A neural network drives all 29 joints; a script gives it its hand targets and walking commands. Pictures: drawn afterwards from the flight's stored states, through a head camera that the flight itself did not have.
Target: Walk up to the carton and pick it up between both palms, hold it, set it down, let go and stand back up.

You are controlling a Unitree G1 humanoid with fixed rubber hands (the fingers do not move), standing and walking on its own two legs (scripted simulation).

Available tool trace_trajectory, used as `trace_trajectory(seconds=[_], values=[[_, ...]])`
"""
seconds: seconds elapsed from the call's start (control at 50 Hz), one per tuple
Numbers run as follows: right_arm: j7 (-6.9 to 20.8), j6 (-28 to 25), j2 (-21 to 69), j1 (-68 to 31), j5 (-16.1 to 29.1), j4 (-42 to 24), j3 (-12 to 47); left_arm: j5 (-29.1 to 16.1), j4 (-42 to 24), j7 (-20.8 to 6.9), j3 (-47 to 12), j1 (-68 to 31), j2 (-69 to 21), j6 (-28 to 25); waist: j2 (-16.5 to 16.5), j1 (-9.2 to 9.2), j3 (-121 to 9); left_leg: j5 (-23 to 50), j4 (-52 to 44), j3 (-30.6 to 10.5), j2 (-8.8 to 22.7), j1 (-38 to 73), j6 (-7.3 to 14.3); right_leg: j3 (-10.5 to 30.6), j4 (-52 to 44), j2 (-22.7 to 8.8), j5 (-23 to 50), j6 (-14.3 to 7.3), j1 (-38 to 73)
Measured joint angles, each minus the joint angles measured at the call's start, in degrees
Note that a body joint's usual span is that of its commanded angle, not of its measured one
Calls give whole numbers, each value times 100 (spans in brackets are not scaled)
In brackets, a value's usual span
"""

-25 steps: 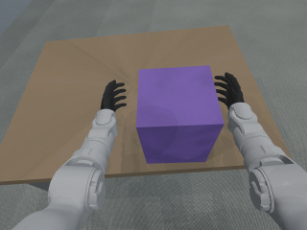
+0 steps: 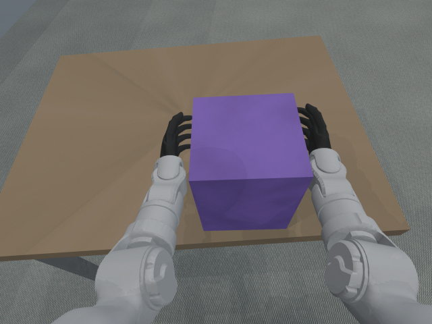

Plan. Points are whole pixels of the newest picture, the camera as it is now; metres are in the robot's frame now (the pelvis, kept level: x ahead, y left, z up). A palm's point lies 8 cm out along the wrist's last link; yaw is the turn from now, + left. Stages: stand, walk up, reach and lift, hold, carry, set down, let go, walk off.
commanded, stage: reach and lift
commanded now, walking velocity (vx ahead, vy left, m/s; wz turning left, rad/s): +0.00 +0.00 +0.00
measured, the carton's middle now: (243, 169) +0.42 -0.05 +0.00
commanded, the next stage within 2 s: none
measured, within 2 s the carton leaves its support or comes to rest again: leaves its support in 0.90 s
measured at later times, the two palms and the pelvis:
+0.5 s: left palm (172, 157) +0.44 +0.09 +0.04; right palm (318, 152) +0.42 -0.18 +0.04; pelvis +0.01 +0.00 +0.00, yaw +1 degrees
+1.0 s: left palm (165, 153) +0.43 +0.10 +0.06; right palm (315, 142) +0.43 -0.17 +0.06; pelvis +0.01 -0.01 +0.00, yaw +2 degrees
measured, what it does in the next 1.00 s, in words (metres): stands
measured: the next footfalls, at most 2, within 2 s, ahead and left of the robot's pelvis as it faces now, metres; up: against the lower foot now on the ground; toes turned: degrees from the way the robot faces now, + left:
none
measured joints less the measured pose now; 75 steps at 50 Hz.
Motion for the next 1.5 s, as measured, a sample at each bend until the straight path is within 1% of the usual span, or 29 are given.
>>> trace_trajectory(seconds=[0.06, 0.12, 0.18, 0.24, 0.36, 0.56, 0.72, 0.86, 0.98, 1.1, 1.16, 1.22, 1.3, 1.4, 1.5], values=[[207, 32, 303, 143, -619, -336, -544, 420, -376, -59, 394, 243, -243, 16, 40, -21, -25, 132, -318, -2, 1, 215, -3, -21, -119, -3, 41, -12, 119], [345, 6, 542, 357, -1070, -650, -911, 642, -571, -157, 628, 445, -399, -6, 116, -63, -44, 257, -617, -65, 25, 451, -19, -99, -92, 20, -41, -30, 230], [406, 5, 671, 481, -1374, -838, -1092, 795, -598, -257, 767, 510, -454, -25, 130, -99, -41, 271, -684, -114, 40, 571, -30, -173, -89, 35, -100, -45, 344], [378, -32, 723, 563, -1475, -894, -1126, 856, -588, -334, 866, 518, -474, -44, 67, -128, 27, 226, -669, -114, 47, 675, -29, -194, -89, 43, -133, -57, 459], [303, -183, 701, 660, -1297, -851, -1056, 895, -604, -358, 850, 530, -492, -104, -29, -171, 106, 199, -669, -81, 31, 767, -10, -195, -87, 26, -160, -45, 550], [299, -252, 576, 649, -1124, -788, -936, 806, -644, -192, 619, 528, -509, -70, -22, -144, 58, 216, -662, 10, -36, 664, 58, -132, -83, -43, -118, 22, 423], [244, -265, 523, 643, -938, -681, -843, 667, -570, -98, 390, 521, -427, -8, -11, -109, -26, 232, -656, 14, -23, 587, 44, -148, -81, -31, -100, 7, 347], [118, 77, 370, 627, -569, -572, -385, 275, -576, 19, 67, 595, -339, 327, 63, -34, -147, 224, -652, -18, 18, 598, 1, -195, -75, 11, -118, -37, 369], [-70, 396, 209, 578, -69, -535, 226, -122, -726, 78, -205, 652, -244, 643, 112, 29, -162, 187, -604, -72, 51, 763, -35, -263, -69, 45, -155, -74, 575], [-235, 801, 107, 344, 313, -614, 643, -347, -977, 77, -343, 541, -123, 1051, 66, -29, -94, 123, -513, -146, 62, 1109, -60, -346, -66, 62, -201, -101, 994], [-287, 1102, 107, 175, 366, -644, 687, -288, -1087, 11, -264, 424, -83, 1358, -6, -102, 41, 97, -489, -164, 64, 1391, -68, -364, -68, 65, -221, -107, 1296], [-324, 1385, 184, 72, 355, -711, 603, -149, -1256, -102, -142, 369, -73, 1675, -87, -180, 208, 80, -484, -154, 64, 1680, -67, -353, -69, 65, -230, -108, 1583], [-286, 1660, 301, 73, 245, -854, 431, 38, -1528, -267, -11, 381, -111, 2039, -155, -257, 394, 106, -533, -126, 52, 1970, -53, -328, -71, 52, -221, -93, 1843], [-125, 1826, 373, 116, 61, -1014, 225, 263, -1737, -374, 133, 317, -210, 2292, -153, -252, 544, 207, -638, -79, 20, 2089, -5, -288, -70, 17, -165, -51, 1898], [-11, 1831, 370, 211, -18, -1254, 210, 369, -1985, -400, 167, 292, -318, 2357, -133, -199, 608, 271, -659, -63, -25, 2040, 44, -281, -73, -29, -111, -5, 1841]])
